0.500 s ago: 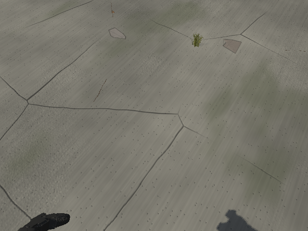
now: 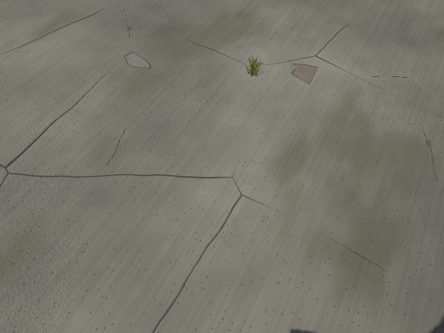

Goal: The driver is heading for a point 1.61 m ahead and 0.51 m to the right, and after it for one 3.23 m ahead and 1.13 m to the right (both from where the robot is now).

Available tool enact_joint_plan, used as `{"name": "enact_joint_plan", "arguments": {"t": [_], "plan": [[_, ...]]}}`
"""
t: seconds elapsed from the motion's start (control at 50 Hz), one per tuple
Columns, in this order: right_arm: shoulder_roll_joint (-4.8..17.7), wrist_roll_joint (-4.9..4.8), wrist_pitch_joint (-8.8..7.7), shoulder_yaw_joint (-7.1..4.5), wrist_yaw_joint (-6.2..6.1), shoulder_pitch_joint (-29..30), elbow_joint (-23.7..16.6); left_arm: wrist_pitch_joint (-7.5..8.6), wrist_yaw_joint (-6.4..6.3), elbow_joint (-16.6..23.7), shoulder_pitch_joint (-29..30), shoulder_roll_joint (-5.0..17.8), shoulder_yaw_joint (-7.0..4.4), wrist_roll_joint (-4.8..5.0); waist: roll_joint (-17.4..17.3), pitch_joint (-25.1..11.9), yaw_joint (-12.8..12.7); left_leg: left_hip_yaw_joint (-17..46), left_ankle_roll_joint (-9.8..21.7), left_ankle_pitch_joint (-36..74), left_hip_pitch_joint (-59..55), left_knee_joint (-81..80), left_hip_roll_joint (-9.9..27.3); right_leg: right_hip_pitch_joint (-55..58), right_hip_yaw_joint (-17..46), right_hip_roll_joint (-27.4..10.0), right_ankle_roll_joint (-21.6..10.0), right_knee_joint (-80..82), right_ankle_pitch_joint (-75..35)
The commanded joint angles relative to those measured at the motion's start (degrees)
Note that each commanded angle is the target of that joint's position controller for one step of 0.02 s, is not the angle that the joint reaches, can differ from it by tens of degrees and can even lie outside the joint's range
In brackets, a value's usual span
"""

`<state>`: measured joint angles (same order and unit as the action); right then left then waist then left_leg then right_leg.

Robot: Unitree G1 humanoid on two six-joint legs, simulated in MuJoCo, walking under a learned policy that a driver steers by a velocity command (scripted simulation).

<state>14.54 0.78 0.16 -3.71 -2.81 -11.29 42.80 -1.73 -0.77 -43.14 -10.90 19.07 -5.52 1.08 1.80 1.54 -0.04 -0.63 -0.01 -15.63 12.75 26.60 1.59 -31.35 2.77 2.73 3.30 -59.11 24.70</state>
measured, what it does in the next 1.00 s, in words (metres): steps on the spot, turning right: right foot, then left foot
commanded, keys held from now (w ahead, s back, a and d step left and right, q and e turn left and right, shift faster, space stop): e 0.62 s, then no key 0.38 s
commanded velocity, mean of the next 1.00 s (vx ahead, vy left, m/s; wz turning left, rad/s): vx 0.00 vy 0.00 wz -0.45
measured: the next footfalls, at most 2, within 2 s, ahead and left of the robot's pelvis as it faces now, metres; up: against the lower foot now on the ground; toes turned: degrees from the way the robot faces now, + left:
right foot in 0.20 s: +0.05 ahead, -0.14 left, +0.00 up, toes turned -9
left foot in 0.66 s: +0.11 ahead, +0.07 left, +0.00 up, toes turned -28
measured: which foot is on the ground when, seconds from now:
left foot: down 0.00-0.20, up 0.22-0.64, down 0.66-1.00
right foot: up 0.00-0.18, down 0.20-0.66, up 0.68-0.96, down 0.98-1.00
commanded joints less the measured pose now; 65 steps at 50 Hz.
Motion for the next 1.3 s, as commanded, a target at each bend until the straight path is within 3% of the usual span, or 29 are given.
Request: {"name": "enact_joint_plan", "arguments": {"t": [0.02, 0.06, 0.12, 0.18, 0.2, 0.22, 0.24, 0.26, 0.3, 0.36, 0.44, 0.56, 0.62, 0.64, 0.66, 0.68, 0.7, 0.72, 0.76, 0.86, 0.92, 0.96, 0.98, 1.0, 1.02, 1.04, 1.06, 1.12, 1.3], "plan": [[9.02, -0.48, -0.35, -2.31, -0.43, 2.09, -3.79, -0.05, 0.66, 5.73, 3.14, 1.01, 0.32, 0.34, -10.18, -3.48, 1.23, 6.84, 11.34, 31.54, -9.87, -5.36, 13.37, -6.18, -1.74, -3.29, 2.05, 2.14, -2.46], [10.74, -0.50, 0.31, -2.90, -0.48, 1.27, -3.66, -0.14, 1.66, 7.70, 5.26, 0.46, 0.92, 0.37, -11.55, -4.60, 2.52, 4.92, 11.36, 30.84, -9.23, -4.87, 13.88, -0.92, -3.84, -3.83, 1.68, 9.40, -2.80], [12.88, -1.21, 0.47, -3.63, 0.03, 0.59, -3.40, -0.39, 2.70, 9.05, 4.68, 2.72, 0.27, 0.42, -12.61, -5.12, 2.55, 4.31, 11.09, 29.91, -8.11, -3.25, 15.68, 5.43, -6.77, -2.93, -0.21, 17.44, -3.55], [11.67, -2.53, -0.34, -3.32, 0.60, 0.44, -2.42, -0.64, 2.37, 7.77, -0.92, 4.19, -0.92, -0.12, -10.03, -5.66, -0.70, 0.18, 5.97, 23.13, -3.01, 5.16, 13.54, 17.98, -7.72, -0.31, -4.41, 33.37, -16.71], [9.57, -1.10, -0.85, -2.84, 1.02, -2.48, -1.87, -0.58, 1.49, 7.85, -3.62, 8.43, -2.34, -0.03, -0.90, -8.38, -0.83, -4.84, 0.88, 12.20, 5.58, 16.51, 9.73, 29.21, 1.61, -6.05, -7.42, 35.37, -34.43], [5.10, 2.23, -1.28, -1.06, 1.39, -0.90, -5.21, -0.42, 0.64, 9.51, -4.45, 15.50, -3.45, -1.03, 17.00, -9.74, 0.20, -6.16, -4.86, -23.81, 23.58, 34.47, 1.23, 38.02, 24.06, -22.82, -18.31, 33.61, -60.96], [8.08, 0.66, -1.54, -1.80, 1.16, 4.67, -6.45, 0.84, 1.53, 9.58, -7.13, 12.53, -2.49, -2.58, 10.77, -15.09, -5.10, 3.59, -4.84, -26.56, 26.11, 43.32, -0.92, 35.42, 28.75, -26.15, -26.10, 36.52, -55.85], [9.79, -1.09, -1.19, -2.34, 0.93, 6.25, -6.56, 1.85, 1.82, 9.55, -4.49, 11.15, -1.96, -2.58, 6.36, -10.97, -3.91, 4.89, -4.09, -22.27, 27.29, 46.09, 0.18, 32.58, 23.59, -22.87, -23.96, 37.41, -49.34], [10.03, -0.58, -0.32, -2.71, -0.11, 5.15, -5.11, 1.97, 0.94, 10.06, 1.25, 7.94, -1.10, -0.48, 2.67, -6.84, -1.18, 5.63, -3.72, -13.47, 27.07, 42.15, 1.68, 27.16, 17.62, -17.25, -18.14, 37.96, -38.53], [8.86, -0.29, -0.20, -2.66, -0.02, 2.17, -4.67, 1.11, 0.00, 11.05, 3.63, 7.62, -0.75, -0.86, 4.57, -7.22, 1.08, 4.69, -4.45, -6.66, 20.88, 37.19, -0.37, 21.39, 14.91, -13.50, -16.93, 39.36, -34.08], [7.09, -0.41, -0.63, -1.81, 0.34, 3.84, -5.24, 0.69, -0.85, 11.10, 2.44, 8.35, -1.15, -0.52, 5.35, -7.51, -0.18, 5.45, -5.09, -4.24, 18.36, 24.87, -1.70, 21.42, 17.13, -12.48, -16.75, 39.20, -25.97], [8.16, -1.16, -1.78, -2.11, 1.65, 4.44, -6.18, -0.14, -0.30, 11.87, 2.96, 9.07, -1.52, -0.44, 7.61, -6.35, -1.07, 5.94, -3.92, -5.31, 11.36, 12.94, -3.89, 18.66, 24.62, -11.64, -16.18, 38.27, -20.25], [8.07, -1.32, -2.63, -2.48, 2.33, 1.10, -5.57, -0.69, -0.41, 12.38, 4.75, 8.60, -1.38, 0.40, 7.51, -6.84, 1.30, 4.99, -2.12, 1.47, 3.70, -0.82, -4.24, 18.34, 26.39, -9.37, -13.71, 34.96, -22.39], [9.28, -0.89, -2.77, -2.89, 2.32, -0.67, -5.06, -0.77, -0.63, 12.35, 4.15, 7.26, -0.94, 0.46, 6.11, -7.67, 1.74, 6.15, -0.80, 7.19, -1.72, -5.36, -1.09, 16.01, 24.55, -7.48, -11.23, 32.38, -18.86], [12.85, 0.27, -2.54, -3.50, 2.03, -1.44, -5.71, -0.65, -0.61, 12.30, 1.39, 4.09, 0.02, -0.33, -3.15, -9.46, 0.10, 15.96, 3.34, 12.05, -7.82, -7.67, 10.07, 10.27, 18.34, -2.85, -7.70, 22.65, -5.85], [16.03, 1.98, -1.98, -4.02, 2.16, -0.16, -5.20, -0.05, -0.59, 13.87, 1.36, 4.50, -0.23, 0.00, -18.44, -5.49, -1.95, 29.08, 13.08, 20.91, -5.98, -9.96, 18.87, -0.20, 6.82, 6.01, -4.45, 12.79, 10.13], [12.62, 1.90, -2.27, -3.23, 2.12, 1.59, -6.84, 0.49, -0.74, 12.53, 0.37, 8.99, -1.58, -1.06, -14.39, -5.63, -0.73, 31.01, 17.32, 20.41, -3.53, -10.10, 21.73, -0.80, 7.71, 2.65, -2.00, -0.68, 12.35], [10.25, 1.17, -2.29, -2.41, 1.84, 3.81, -7.42, 0.38, -0.58, 11.11, -0.38, 10.20, -2.30, -0.53, -10.59, -4.91, -1.51, 25.65, 15.63, 19.04, -2.24, -9.24, 18.58, -0.62, 8.01, 2.13, -1.21, -5.89, 8.74], [8.52, -0.51, -2.15, -1.69, 1.65, 6.16, -7.59, -0.64, -0.90, 9.12, -1.74, 7.38, -1.81, -0.69, -8.51, -3.22, -1.80, 18.32, 12.00, 17.60, -2.52, -7.88, 13.17, -1.56, 7.63, 1.96, 0.80, -9.27, 3.00], [7.97, -0.20, -0.98, -1.07, 1.41, 4.27, -6.37, -0.56, -0.27, 10.24, 1.91, 0.92, 0.92, -0.64, -12.26, -5.18, 0.41, 10.53, 11.51, 21.99, -4.70, -6.10, 9.21, 7.02, 1.23, -1.44, 2.34, 9.79, 1.33], [10.23, -0.81, -0.23, -1.53, 1.74, 1.82, -5.47, -0.31, 0.15, 9.93, 2.09, 1.66, 0.90, -0.23, -13.69, -5.61, 1.70, 11.93, 12.13, 22.58, -4.66, -4.55, 10.27, 13.81, -2.35, -1.46, 1.58, 23.59, -1.59], [8.97, -1.75, -0.38, -0.85, 1.94, 0.81, -4.65, -0.15, 0.31, 8.13, -1.02, 1.74, 0.81, -0.69, -11.66, -4.81, -0.20, 11.15, 9.38, 21.17, -1.77, -2.93, 9.06, 21.93, -2.90, -0.98, -0.76, 39.58, -15.01], [8.02, -1.26, -1.10, -0.37, 2.19, -1.39, -4.00, -0.11, 0.03, 8.56, -1.43, 3.60, 0.72, -1.27, -8.97, -5.95, 0.38, 10.52, 5.75, 17.26, 1.88, -2.12, 8.13, 28.10, 1.73, -4.28, -2.61, 40.02, -21.57], [5.97, 0.75, -2.03, 0.45, 2.78, -2.38, -4.63, -0.23, -0.60, 9.11, -2.48, 7.89, 0.05, -1.86, 1.50, -8.69, 2.37, 5.72, 1.74, 8.53, 5.65, 3.81, 3.89, 32.75, 9.82, -12.46, -5.60, 36.53, -36.25], [3.91, 0.93, -2.37, 1.03, 2.69, -1.91, -4.74, -0.02, -0.09, 8.07, 0.81, 5.19, 0.89, -2.42, 9.48, -7.73, 4.00, 2.67, -1.23, -0.89, 1.74, 0.24, 1.71, 23.08, 10.80, -14.14, -10.26, 36.25, -28.82], [6.39, 1.13, -2.29, 0.68, 2.47, 0.87, -4.29, 0.50, 0.48, 9.35, 2.95, 1.80, 1.60, -2.34, 5.96, -5.33, 2.14, 2.44, -2.84, 2.25, -0.29, 0.56, 1.52, 20.68, 9.20, -10.95, -9.70, 37.10, -20.17], [6.81, 0.88, -2.20, 0.45, 2.44, 2.45, -4.09, 0.90, 0.59, 8.58, 2.03, 1.10, 1.81, -2.73, 4.77, -4.53, 1.15, 1.97, -3.08, 4.61, -0.34, 0.77, 1.04, 20.10, 7.99, -9.14, -8.02, 37.25, -15.88], [6.69, 0.23, -1.46, 0.36, 1.88, 1.52, -3.25, 1.95, 0.47, 7.69, 0.55, 2.17, 1.91, -2.21, 3.88, -1.42, 1.14, 2.47, -2.70, 7.47, -0.52, 0.50, 1.42, 17.74, 7.05, -7.79, -6.42, 37.11, -16.01], [6.44, -0.12, -1.33, 0.23, 1.26, -0.52, 0.75, 2.22, 0.23, 6.45, -0.20, 0.52, 2.53, -1.95, -0.23, -1.38, 0.92, 2.51, -3.36, 9.36, -1.92, -0.18, 1.72, 18.18, 5.85, -6.35, -6.41, 36.09, -17.92]]}}
Keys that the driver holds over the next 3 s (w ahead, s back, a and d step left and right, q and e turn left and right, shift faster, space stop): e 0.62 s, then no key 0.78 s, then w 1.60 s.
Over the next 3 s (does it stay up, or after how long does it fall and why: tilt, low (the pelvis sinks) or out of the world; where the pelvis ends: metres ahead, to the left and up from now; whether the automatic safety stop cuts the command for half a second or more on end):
stays up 0.69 -0.32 0.01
